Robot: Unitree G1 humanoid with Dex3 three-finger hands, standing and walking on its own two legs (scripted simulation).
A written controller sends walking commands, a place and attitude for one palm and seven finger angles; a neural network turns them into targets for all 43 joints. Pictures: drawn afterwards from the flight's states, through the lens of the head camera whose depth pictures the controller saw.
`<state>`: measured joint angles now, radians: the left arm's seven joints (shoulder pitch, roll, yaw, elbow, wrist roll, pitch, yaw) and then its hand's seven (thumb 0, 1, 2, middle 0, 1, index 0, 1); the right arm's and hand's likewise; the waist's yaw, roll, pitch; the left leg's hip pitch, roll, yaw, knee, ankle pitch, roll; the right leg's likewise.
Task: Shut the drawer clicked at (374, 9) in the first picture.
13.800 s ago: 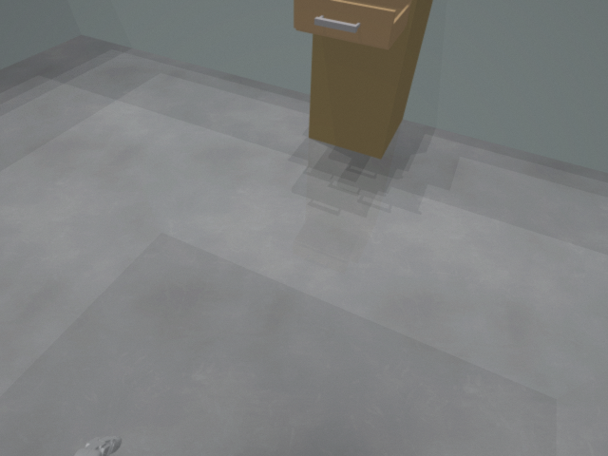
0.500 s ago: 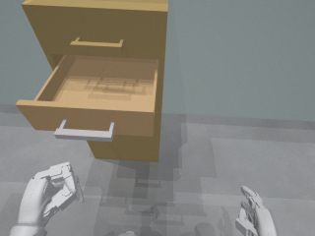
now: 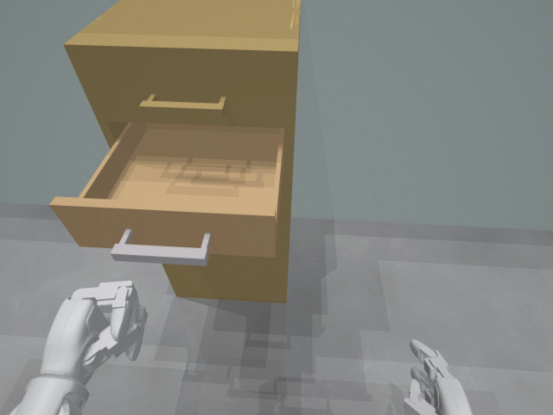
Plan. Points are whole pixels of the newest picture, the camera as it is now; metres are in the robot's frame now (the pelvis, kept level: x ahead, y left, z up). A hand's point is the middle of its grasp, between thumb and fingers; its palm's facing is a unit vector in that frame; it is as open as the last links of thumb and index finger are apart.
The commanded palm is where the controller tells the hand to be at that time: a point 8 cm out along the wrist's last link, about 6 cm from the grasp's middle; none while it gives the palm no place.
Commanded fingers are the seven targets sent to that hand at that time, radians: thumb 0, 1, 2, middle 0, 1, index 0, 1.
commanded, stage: raise the hand and make a fist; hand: left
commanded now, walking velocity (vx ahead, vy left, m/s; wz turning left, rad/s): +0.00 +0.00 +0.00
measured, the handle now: (163, 245) +0.39 +0.23 +0.00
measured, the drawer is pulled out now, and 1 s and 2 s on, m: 0.25 0.25 0.25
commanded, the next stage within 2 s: bring the fist close to the handle in 0.24 s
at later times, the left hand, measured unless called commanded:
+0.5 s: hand (139, 334) +0.20 +0.18 +0.09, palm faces +0.05 -1.00 -0.06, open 3.3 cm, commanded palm +0.18 +0.24 +0.08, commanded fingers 0.00 0.90 0.90 -1.40 -1.60 -1.40 -1.60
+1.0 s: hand (166, 315) +0.24 +0.18 +0.04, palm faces -0.01 -1.00 -0.04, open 3.3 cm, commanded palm +0.23 +0.24 +0.03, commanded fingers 0.00 0.90 0.90 -1.40 -1.60 -1.40 -1.60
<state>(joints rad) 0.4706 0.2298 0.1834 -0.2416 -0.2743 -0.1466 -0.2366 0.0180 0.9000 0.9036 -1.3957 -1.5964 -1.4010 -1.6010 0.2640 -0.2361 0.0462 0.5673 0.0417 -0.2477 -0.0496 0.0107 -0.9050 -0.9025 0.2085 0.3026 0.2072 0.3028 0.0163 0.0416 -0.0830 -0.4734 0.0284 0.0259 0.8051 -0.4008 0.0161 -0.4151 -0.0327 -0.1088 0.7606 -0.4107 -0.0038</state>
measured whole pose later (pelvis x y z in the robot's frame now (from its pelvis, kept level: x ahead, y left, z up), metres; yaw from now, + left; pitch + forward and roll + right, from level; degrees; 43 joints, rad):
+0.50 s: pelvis -0.01 -0.02 +0.00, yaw +0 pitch +4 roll -1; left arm 0.40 0.24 0.24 -0.08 -0.31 -0.23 -0.29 0.02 0.90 0.90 -1.40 -1.60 -1.40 -1.60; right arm 0.24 -0.25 0.03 0.60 0.04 -0.29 -0.07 0.01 -0.91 -0.90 0.21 0.30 0.21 0.30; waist 0.02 0.05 -0.07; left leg -0.48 0.04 0.01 0.79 -0.37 -0.01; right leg -0.43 -0.02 -0.12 0.77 -0.41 -0.03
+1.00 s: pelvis -0.02 -0.01 -0.02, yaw -1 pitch +9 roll +0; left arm 0.19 0.23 0.22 0.17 -0.28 -0.36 -0.30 0.02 0.90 0.90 -1.40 -1.60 -1.40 -1.60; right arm 0.26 -0.25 0.01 0.61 0.02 -0.24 -0.05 0.01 -0.91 -0.90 0.21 0.30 0.21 0.30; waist -0.01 0.03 -0.08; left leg -0.67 0.04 0.03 0.92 -0.42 0.00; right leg -0.63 -0.03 -0.10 0.91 -0.45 -0.03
